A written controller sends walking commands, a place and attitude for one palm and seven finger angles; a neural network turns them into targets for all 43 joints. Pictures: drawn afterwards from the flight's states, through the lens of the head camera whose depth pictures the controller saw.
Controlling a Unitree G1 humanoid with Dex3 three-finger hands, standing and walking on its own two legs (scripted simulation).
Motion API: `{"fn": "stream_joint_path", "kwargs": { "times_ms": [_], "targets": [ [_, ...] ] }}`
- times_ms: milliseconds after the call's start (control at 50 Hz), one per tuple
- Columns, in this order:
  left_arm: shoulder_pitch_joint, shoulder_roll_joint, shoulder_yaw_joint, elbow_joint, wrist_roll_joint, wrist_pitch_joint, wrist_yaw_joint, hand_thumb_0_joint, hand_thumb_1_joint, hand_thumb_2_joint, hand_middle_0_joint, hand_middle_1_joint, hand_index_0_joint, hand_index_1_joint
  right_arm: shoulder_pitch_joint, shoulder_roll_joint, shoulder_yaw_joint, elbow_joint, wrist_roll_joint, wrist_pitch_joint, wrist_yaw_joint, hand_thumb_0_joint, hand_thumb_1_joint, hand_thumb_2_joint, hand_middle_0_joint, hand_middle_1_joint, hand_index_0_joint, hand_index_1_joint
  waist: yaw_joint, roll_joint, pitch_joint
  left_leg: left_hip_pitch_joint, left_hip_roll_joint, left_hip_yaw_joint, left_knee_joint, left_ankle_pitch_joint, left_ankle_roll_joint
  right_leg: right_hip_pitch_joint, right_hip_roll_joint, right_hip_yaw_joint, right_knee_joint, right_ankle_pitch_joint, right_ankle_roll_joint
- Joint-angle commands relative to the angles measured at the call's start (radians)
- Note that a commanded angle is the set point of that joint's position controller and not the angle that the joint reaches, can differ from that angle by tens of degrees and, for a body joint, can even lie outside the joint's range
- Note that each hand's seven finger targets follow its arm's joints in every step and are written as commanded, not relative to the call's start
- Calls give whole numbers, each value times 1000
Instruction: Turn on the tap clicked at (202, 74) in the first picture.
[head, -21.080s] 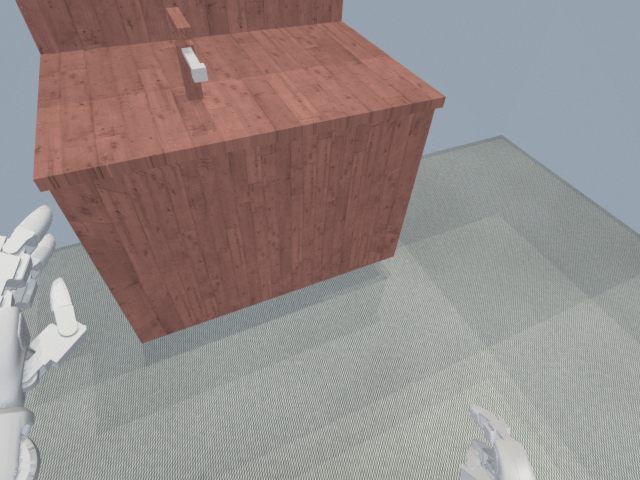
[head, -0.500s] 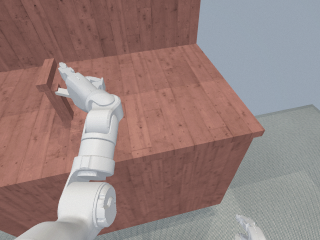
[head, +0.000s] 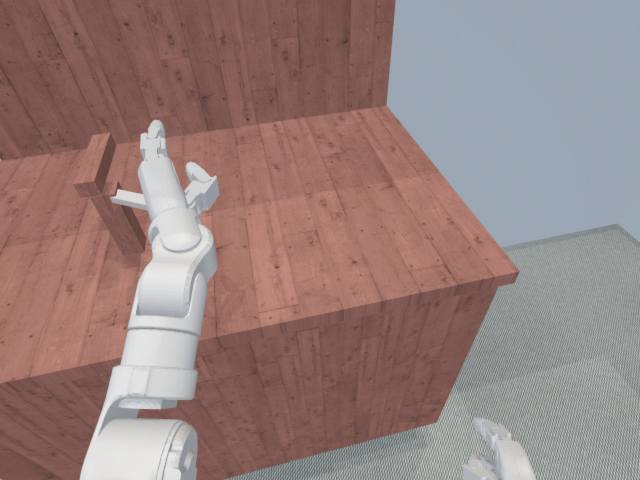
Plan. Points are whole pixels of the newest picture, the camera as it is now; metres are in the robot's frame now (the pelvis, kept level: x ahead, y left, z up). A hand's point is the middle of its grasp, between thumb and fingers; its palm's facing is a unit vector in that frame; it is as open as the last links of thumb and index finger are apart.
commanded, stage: draw the hand back beside the body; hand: left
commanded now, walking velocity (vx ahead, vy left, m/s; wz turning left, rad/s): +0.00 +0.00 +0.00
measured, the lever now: (184, 210) +0.44 +0.25 +0.12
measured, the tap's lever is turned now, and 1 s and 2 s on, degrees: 58 58 58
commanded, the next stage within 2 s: step back with the hand held close in 1.32 s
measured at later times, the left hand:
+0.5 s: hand (145, 268) +0.27 +0.21 +0.18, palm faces +0.26 -0.94 -0.21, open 7.6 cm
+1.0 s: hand (58, 335) +0.20 +0.27 +0.16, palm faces +0.38 -0.87 -0.31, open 7.5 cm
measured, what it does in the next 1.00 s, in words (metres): stands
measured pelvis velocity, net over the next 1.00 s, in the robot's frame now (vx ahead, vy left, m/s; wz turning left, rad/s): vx -0.01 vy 0.04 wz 0.00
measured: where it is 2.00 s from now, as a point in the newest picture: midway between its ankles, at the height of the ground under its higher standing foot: outside the picture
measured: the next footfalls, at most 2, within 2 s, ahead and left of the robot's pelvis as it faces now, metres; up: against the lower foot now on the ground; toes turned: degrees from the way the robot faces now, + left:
none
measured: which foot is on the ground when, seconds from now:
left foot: down 0.00-1.00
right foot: down 0.00-1.00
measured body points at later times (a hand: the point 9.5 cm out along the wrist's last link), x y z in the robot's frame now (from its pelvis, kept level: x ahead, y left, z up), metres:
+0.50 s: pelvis -0.03 +0.02 +0.01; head -0.05 +0.00 +0.46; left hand +0.25 +0.26 +0.19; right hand +0.16 -0.19 -0.08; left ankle -0.04 +0.14 -0.74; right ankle +0.03 -0.07 -0.74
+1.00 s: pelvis -0.01 +0.04 +0.01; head -0.03 +0.03 +0.46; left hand +0.18 +0.32 +0.18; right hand +0.19 -0.17 -0.07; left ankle -0.04 +0.14 -0.74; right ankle +0.03 -0.07 -0.74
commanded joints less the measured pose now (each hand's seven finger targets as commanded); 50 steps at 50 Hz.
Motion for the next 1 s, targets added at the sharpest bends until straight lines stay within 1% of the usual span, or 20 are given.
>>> {"fn": "stream_joint_path", "kwargs": {
  "times_ms": [0, 20, 40, 60, 80, 100, 140, 180, 200, 240, 280, 360, 480, 500, 680, 700, 760, 880, 900, 980],
  "targets": [
    [-157, 244, 113, -257, -84, -19, -183, 0, 900, 900, -159, -177, -159, -177, -158, -96, 6, -188, 46, -31, -46, 0, -900, -900, 200, 300, 200, 300, 49, -82, -219, -56, -22, 55, -70, 260, 47, 341, -56, 80, -92, 302, 56],
    [-129, 227, 116, -315, -112, -6, -180, 0, 900, 900, -160, -180, -160, -180, -175, -89, 13, -205, 49, -40, -45, 0, -900, -900, 200, 300, 200, 300, 57, -90, -210, -52, -21, 56, -76, 270, 45, 343, -56, 79, -101, 291, 58],
    [28, 433, 153, -294, -106, -141, -229, 0, 900, 900, -161, -183, -161, -183, -121, -108, 2, -209, 17, -49, -6, 0, -900, -900, 200, 300, 200, 300, 15, -83, -140, -62, -6, 54, -83, 244, 46, 332, -88, 97, -92, 376, 85],
    [114, 416, 164, -284, -116, -210, -259, 0, 900, 900, -162, -186, -162, -186, -134, -96, 4, -220, 21, -53, 10, 0, -900, -900, 200, 300, 200, 300, 38, -103, -147, -98, -14, 53, -88, 237, 46, 365, -82, 95, -79, 365, 81],
    [113, 411, 141, -322, -118, -257, -280, 0, 900, 900, -163, -189, -163, -189, -147, -95, 6, -230, 23, -62, 13, 0, -900, -900, 200, 300, 200, 300, 33, -119, -135, -101, -13, 55, -90, 230, 50, 355, -82, 106, -87, 349, 80],
    [87, 438, 153, -403, -115, -309, -292, 0, 900, 900, -164, -192, -164, -192, -151, -93, -2, -234, 26, -74, 17, 0, -900, -900, 200, 300, 200, 300, 35, -26, -167, -62, -16, 60, -92, 235, 48, 347, -78, 102, -96, 306, 69],
    [53, 423, 105, -513, -106, -400, -310, 0, 900, 900, -166, -198, -166, -198, -144, -92, -7, -253, 23, -110, 23, 0, -900, -900, 200, 300, 200, 300, 17, 27, -164, -16, -16, 66, -95, 230, 49, 308, -65, 96, -127, 215, 56],
    [-2, 412, 63, -546, -97, -463, -316, 0, 900, 900, -168, -204, -168, -204, -133, -100, -12, -250, 19, -146, 22, 0, -900, -900, 200, 300, 200, 300, -6, 12, -152, 18, -19, 64, -95, 193, 53, 264, -58, 99, -170, 121, 55],
    [-47, 393, 29, -559, -92, -487, -319, 0, 900, 900, -169, -207, -169, -207, -130, -101, -15, -243, 21, -161, 21, 0, -900, -900, 200, 300, 200, 300, -24, 57, -116, 56, -20, 65, -94, 169, 53, 202, -57, 97, -199, 73, 52],
    [-37, 369, 3, -492, -83, -520, -313, 0, 900, 900, -171, -213, -171, -213, -110, -110, -17, -228, 18, -183, 18, 0, -900, -900, 200, 300, 200, 300, -35, 19, -85, 62, -24, 54, -110, 108, 55, 174, -50, 86, -221, -12, 52],
    [-13, 358, -14, -412, -80, -536, -310, 0, 900, 900, -173, -219, -173, -219, -107, -113, -18, -211, 20, -191, 12, 0, -900, -900, 200, 300, 200, 300, -41, -66, -54, 40, -32, 52, -121, 41, 60, 164, -52, 92, -252, -110, 58],
    [108, 334, -19, -364, -78, -565, -314, 0, 900, 900, -177, -231, -177, -231, -113, -109, -13, -204, 21, -185, 15, 0, -900, -900, 200, 300, 200, 300, -20, -40, -49, 21, -38, 38, -165, -18, 54, 191, -55, 74, -250, -151, 47],
    [339, 415, 121, -449, -90, -597, -342, 0, 900, 900, -183, -249, -183, -249, -113, -102, -10, -235, 11, -159, 23, 0, -900, -900, 200, 300, 200, 300, 26, -64, -72, -7, -19, 18, -200, 104, 44, 306, -39, 57, -213, 12, 33],
    [376, 451, 167, -472, -88, -603, -345, 0, 900, 900, -184, -252, -184, -252, -111, -106, -12, -234, 12, -156, 27, 0, -900, -900, 200, 300, 200, 300, 34, 8, -80, -5, -19, 11, -205, 121, 35, 318, -35, 55, -205, 34, 27],
    [496, 383, 122, -636, -78, -614, -365, 0, 900, 900, -193, -279, -193, -279, -82, -109, -21, -251, -1, -180, 40, 0, -900, -900, 200, 300, 200, 300, 14, 21, -35, 25, -4, -1, -191, 227, 14, 293, -23, 49, -198, 123, 22],
    [505, 373, 112, -669, -74, -617, -367, 0, 900, 900, -194, -282, -194, -282, -87, -110, -21, -253, -1, -187, 40, 0, -900, -900, 200, 300, 200, 300, 13, 76, -39, 46, -4, -2, -188, 252, 9, 283, -24, 49, -195, 133, 21],
    [576, 358, 103, -652, -74, -614, -364, 0, 900, 900, -197, -291, -197, -291, -71, -121, -27, -242, -4, -193, 42, 0, -900, -900, 200, 300, 200, 300, 11, -14, -12, 34, 0, -9, -191, 237, 9, 272, -19, 42, -196, 118, 24],
    [688, 401, 167, -723, -68, -626, -356, 0, 900, 900, -200, -300, -200, -300, -65, -121, -33, -240, -10, -201, 43, 0, -900, -900, 200, 300, 200, 300, 25, 16, -29, 30, 0, -14, -175, 298, -4, 299, -22, 42, -181, 153, 22],
    [705, 426, 197, -743, -69, -626, -354, 0, 900, 900, -200, -300, -200, -300, -65, -124, -33, -240, -9, -203, 44, 0, -900, -900, 200, 300, 200, 300, 28, 77, -44, 35, -1, -16, -172, 303, -11, 305, -23, 45, -178, 155, 21],
    [809, 420, 218, -752, -72, -617, -353, 0, 900, 900, -200, -300, -200, -300, -59, -115, -33, -249, -13, -200, 44, 0, -900, -900, 200, 300, 200, 300, 33, 29, -12, 17, 5, -10, -157, 364, -12, 309, -27, 41, -173, 201, 21]
  ]
}}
